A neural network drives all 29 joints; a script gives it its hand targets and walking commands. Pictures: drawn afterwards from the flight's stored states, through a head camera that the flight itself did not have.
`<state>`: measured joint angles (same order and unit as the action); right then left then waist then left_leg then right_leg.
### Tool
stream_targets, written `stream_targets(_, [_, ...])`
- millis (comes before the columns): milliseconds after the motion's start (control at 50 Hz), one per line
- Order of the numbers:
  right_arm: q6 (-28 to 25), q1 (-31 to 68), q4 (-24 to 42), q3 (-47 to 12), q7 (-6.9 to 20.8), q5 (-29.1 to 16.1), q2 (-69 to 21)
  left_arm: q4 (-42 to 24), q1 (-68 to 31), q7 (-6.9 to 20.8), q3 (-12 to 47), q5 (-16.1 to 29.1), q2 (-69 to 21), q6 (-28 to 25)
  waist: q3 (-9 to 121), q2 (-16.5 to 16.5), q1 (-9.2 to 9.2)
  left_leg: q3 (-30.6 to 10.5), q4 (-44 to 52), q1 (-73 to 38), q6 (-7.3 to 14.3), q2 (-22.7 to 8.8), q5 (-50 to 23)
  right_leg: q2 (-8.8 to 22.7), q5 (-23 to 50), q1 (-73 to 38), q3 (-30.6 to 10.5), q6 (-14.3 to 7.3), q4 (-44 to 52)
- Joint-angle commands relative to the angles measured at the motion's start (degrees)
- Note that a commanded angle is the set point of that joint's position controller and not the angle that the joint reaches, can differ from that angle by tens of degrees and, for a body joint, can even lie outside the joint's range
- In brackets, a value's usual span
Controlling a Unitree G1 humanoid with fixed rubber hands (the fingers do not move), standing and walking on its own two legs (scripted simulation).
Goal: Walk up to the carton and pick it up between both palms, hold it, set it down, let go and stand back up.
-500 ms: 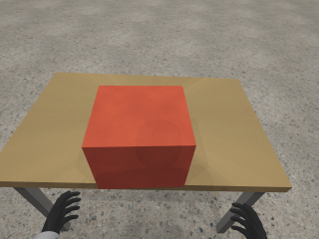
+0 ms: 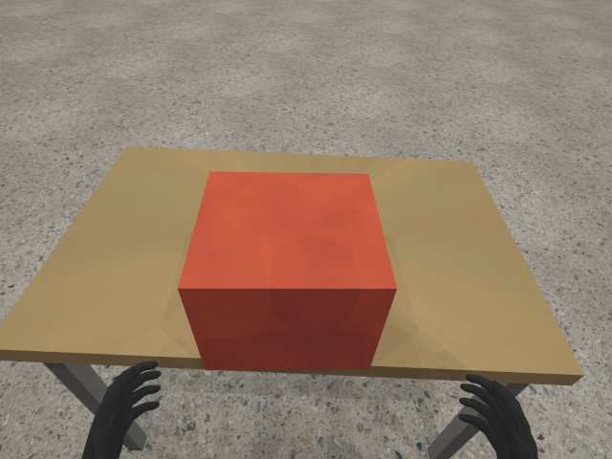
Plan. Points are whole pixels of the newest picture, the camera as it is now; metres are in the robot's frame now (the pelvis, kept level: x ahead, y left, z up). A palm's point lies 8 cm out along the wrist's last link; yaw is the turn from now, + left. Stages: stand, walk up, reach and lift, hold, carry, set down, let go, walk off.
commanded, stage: reach and lift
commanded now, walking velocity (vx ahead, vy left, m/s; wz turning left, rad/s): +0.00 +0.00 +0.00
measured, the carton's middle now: (289, 269) +0.42 +0.05 +0.00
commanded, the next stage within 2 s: none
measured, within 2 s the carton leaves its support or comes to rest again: neither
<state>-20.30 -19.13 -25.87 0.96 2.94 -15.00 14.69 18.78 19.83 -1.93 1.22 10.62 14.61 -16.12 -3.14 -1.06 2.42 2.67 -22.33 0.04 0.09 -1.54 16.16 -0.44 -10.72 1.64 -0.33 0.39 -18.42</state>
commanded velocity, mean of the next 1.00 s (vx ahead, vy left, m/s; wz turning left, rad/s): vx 0.00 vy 0.00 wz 0.00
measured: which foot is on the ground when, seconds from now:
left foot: down 0.00-1.00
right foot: down 0.00-1.00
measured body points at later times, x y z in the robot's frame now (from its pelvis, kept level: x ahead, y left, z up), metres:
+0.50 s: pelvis -0.02 -0.02 +0.00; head -0.04 -0.02 +0.45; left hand +0.25 +0.24 +0.04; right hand +0.26 -0.24 +0.04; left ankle -0.04 +0.11 -0.75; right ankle +0.00 -0.13 -0.75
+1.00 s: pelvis +0.00 -0.01 +0.00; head +0.01 +0.00 +0.45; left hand +0.31 +0.26 +0.10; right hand +0.33 -0.24 +0.09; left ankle -0.04 +0.11 -0.75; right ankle +0.00 -0.13 -0.75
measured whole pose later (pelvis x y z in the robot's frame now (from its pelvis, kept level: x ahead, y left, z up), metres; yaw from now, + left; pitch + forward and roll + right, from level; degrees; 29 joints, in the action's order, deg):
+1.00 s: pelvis +0.00 -0.01 +0.00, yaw +0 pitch -1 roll -1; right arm 10.0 8.5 -12.8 1.7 -0.5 -22.4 23.5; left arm 6.4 -9.7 1.1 -10.4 13.1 18.8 19.8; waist -0.5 -0.2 1.6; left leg 2.4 -18.4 4.5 -0.2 -1.5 13.3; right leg -0.5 -8.3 6.2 -0.1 0.2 -15.1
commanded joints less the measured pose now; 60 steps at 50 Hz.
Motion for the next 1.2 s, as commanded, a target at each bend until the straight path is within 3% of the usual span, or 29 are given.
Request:
stream_targets(0, [-3.3,7.14,8.64,3.34,0.5,-0.79,7.13,-6.63,-7.8,-1.44,-1.59,2.08,7.04,-4.48,1.69,0.4,0.35,-1.49,2.86,7.26,-3.91,1.09,-16.61,-1.27,4.22,-0.11,-2.35,-3.9,0.56])
stream_targets(100, [0.51,13.03,6.34,3.3,0.71,-1.57,6.7,-3.15,-16.36,-2.14,-0.93,4.23,8.05,-2.71,1.07,-0.57,0.15,-1.14,5.1,12.1,-2.38,1.08,-5.47,0.04,-2.68,0.96,-3.38,-3.93,0.09])
stream_targets(180, [5.61,18.28,6.46,2.68,0.19,-2.57,7.35,-2.44,-22.53,-2.08,-1.99,4.91,9.47,2.19,3.24,-0.5,0.56,-0.79,6.03,12.09,-1.5,1.27,-3.69,0.51,-4.35,1.04,-3.8,-3.77,0.23])
stream_targets(300, [12.32,24.86,11.76,2.96,-1.17,-2.62,8.4,-4.68,-28.51,-1.08,-4.52,5.47,10.64,9.79,7.56,1.7,0.85,-0.49,6.81,9.54,-0.98,2.11,-8.05,0.33,0.04,0.14,-3.44,-2.95,1.37])
stream_targets(440, [17.6,27.14,13.56,3.2,-3.18,-2.08,8.49,-5.94,-31.56,1.86,-7.61,4.5,10.9,15.76,9.35,2.82,0.37,-0.22,7.24,7.1,-0.92,2.66,-13.78,-0.12,4.66,-2.07,-3.04,-2.1,2.98])
stream_targets(620, [22.07,33.49,20.36,4.36,-3.76,-3.23,11.12,-13.95,-37.87,2.44,-10.4,4.21,12.83,22.55,13.59,1.61,-0.14,0.03,6.56,5.63,-1.48,2.7,-18.19,-0.73,7.64,-2.31,-2.15,-1.78,3.29])
stream_targets(760, [25.7,35.54,19.53,4.77,-3.55,-5.51,14.3,-17.98,-39.85,2.54,-12.5,2.97,12.87,29.0,15.84,-1.07,-0.63,-0.21,4.67,3.28,-2.9,2.31,-24.82,-1.32,12.1,-2.24,-1.54,-2.31,3.13])
stream_targets(1000, [30.05,44.91,22.82,5.01,-2.81,-8.42,19.94,-22.37,-46.4,2.69,-14.75,3.38,13.6,37.51,20.49,0.82,-1.27,-0.76,2.38,1.87,-3.52,2.0,-32.63,-2.15,19.17,-2.12,-0.92,-2.28,2.58])
stream_targets(1180, [34.79,55.42,15.03,4.62,-2.09,-10.34,22.78,-18.48,-57.22,2.1,-15.28,3.18,15.97,42.72,23.4,0.19,-1.75,-0.82,2.38,3.57,-3.09,1.62,-30.6,-1.91,19.1,-1.96,-1.2,-2.2,2.06])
